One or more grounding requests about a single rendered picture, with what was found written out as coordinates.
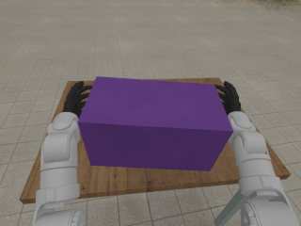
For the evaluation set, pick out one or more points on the right robot hand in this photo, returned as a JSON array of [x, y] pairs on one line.
[[230, 98]]

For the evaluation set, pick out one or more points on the left robot forearm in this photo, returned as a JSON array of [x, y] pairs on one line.
[[58, 165]]

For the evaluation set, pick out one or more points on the carton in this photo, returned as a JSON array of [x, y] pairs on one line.
[[153, 124]]

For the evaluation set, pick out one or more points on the robot left upper arm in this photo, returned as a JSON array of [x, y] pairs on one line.
[[69, 217]]

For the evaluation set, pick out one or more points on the left robot hand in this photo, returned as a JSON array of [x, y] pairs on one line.
[[74, 98]]

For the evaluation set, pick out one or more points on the robot right upper arm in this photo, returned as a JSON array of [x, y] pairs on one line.
[[261, 213]]

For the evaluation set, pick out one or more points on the right robot forearm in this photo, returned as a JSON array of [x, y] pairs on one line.
[[257, 176]]

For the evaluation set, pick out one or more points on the table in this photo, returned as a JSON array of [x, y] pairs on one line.
[[104, 181]]

